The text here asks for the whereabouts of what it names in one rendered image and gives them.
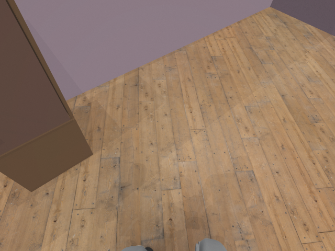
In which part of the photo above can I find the cupboard door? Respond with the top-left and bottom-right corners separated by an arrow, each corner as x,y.
0,0 -> 70,155

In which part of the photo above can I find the robot right thigh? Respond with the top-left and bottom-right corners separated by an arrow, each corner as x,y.
195,238 -> 227,251

